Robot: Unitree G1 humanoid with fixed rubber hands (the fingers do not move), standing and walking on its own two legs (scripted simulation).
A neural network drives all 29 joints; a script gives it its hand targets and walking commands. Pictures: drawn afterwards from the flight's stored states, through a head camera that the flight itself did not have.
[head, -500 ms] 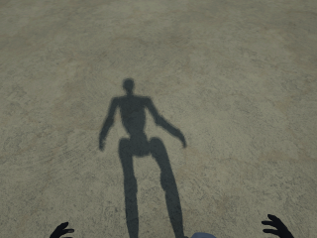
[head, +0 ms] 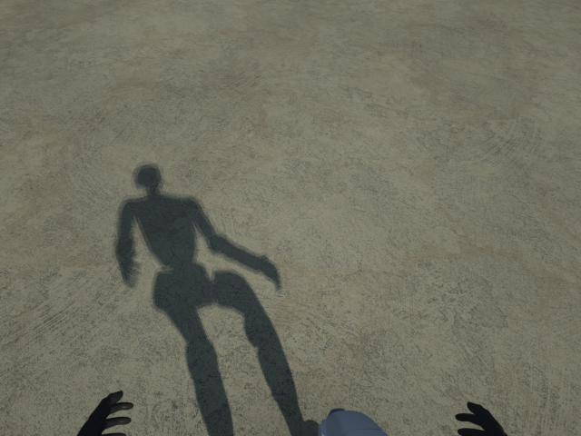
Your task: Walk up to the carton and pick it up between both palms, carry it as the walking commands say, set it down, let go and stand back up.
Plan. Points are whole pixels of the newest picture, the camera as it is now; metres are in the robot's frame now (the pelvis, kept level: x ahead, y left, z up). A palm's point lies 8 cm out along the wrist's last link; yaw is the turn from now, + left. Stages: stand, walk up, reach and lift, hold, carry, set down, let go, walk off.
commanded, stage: walk up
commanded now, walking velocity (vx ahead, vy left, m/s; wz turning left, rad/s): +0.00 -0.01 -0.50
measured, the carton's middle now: out of the picture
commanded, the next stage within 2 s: none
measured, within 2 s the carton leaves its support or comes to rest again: neither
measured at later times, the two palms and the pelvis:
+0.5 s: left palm out of the picture +0.13 +0.20 -0.10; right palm out of the picture -0.03 -0.33 -0.12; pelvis -0.05 -0.04 +0.01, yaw -17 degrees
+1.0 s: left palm (172, 423) +0.16 +0.19 -0.12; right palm out of the picture -0.16 -0.26 -0.10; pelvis -0.07 +0.01 +0.01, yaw -32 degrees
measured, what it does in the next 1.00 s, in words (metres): steps on the spot, turning right: right foot, then left foot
